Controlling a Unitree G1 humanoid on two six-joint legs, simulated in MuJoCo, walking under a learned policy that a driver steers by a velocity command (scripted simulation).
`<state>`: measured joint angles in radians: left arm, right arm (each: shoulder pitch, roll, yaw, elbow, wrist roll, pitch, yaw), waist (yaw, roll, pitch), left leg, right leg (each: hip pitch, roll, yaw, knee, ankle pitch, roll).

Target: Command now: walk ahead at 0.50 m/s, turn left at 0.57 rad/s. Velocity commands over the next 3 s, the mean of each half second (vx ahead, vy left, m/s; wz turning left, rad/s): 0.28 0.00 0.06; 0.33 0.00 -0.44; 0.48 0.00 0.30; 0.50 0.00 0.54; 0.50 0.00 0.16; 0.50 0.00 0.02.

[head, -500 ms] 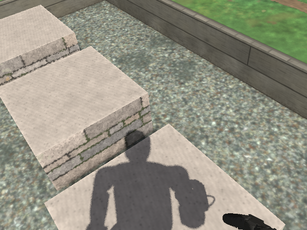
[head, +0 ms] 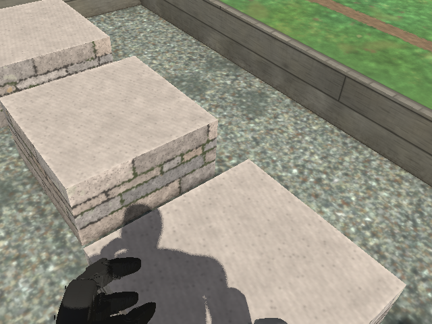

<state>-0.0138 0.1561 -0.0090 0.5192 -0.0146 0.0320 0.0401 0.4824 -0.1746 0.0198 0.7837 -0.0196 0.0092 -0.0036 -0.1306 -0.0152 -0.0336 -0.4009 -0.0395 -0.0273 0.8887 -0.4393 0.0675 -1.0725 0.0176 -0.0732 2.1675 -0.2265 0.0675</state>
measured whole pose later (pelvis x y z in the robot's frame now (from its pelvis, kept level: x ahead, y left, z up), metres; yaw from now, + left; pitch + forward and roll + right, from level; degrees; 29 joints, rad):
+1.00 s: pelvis +0.17 -0.23 +0.05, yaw -15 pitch +3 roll +3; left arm 0.61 0.15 0.03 1.09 0.01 0.06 0.03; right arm -0.08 -0.12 -0.02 0.63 0.06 -0.03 0.02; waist 0.11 0.07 0.00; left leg -0.67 -0.07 0.00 2.22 -0.49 -0.11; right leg -0.29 0.04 0.11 0.33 -0.08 -0.05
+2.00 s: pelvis +0.51 -0.09 +0.32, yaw +12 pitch +4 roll -1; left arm -0.02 0.17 -0.04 0.51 -0.04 -0.14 -0.07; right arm 0.45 -0.24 0.02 0.73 0.01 -0.13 0.02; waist -0.10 -0.02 -0.07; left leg -0.05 -0.15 -0.17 0.43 -0.40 0.13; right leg -0.75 0.00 -0.10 0.87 -0.15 -0.06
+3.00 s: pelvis +1.03 +0.06 +0.28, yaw +17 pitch +2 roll -1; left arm -0.07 0.08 -0.06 0.56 -0.06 -0.16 -0.13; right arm 0.79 -0.11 0.02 1.11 0.01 -0.12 0.12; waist -0.15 -0.04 -0.01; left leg 0.37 -0.12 0.11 0.23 -0.50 0.05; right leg -0.87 0.05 -0.17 0.76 0.00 -0.13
